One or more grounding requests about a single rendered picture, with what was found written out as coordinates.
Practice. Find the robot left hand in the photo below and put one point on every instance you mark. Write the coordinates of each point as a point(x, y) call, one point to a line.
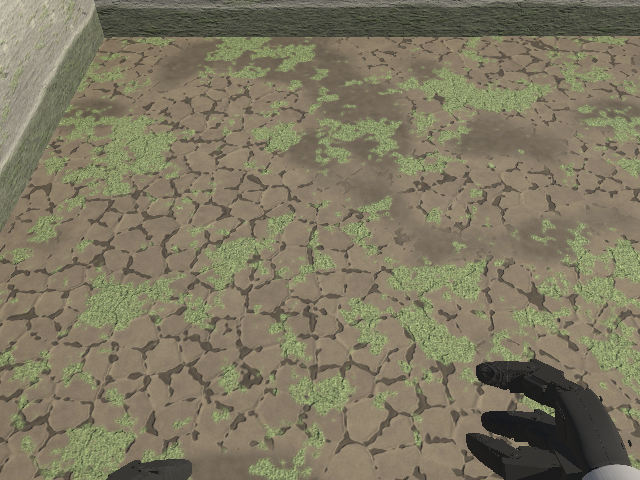
point(169, 469)

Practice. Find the robot right hand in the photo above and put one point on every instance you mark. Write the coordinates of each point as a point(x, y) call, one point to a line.
point(580, 438)

